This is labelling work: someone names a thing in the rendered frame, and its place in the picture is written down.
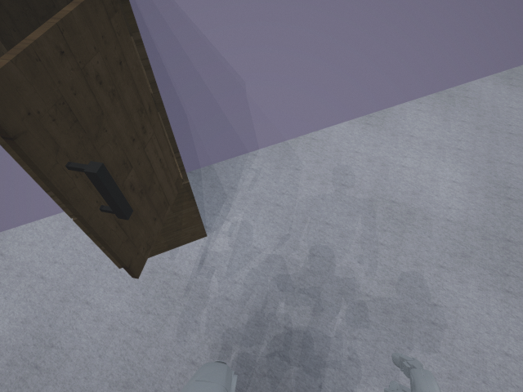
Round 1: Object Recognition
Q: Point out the handle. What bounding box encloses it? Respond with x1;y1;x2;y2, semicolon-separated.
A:
65;161;133;220

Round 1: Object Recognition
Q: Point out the robot right hand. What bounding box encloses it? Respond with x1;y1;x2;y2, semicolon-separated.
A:
384;353;441;392

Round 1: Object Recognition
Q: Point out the robot left thigh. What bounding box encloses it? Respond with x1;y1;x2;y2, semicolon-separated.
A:
181;362;238;392

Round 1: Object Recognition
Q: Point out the cupboard door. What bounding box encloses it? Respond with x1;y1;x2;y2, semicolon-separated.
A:
0;0;183;278

